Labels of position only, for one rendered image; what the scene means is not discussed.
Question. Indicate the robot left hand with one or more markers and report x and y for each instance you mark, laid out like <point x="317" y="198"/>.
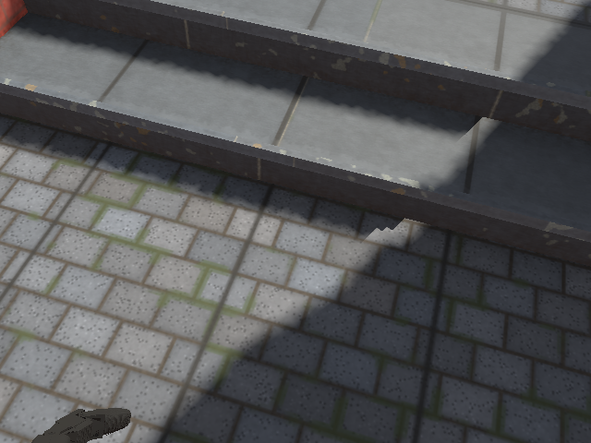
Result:
<point x="81" y="427"/>

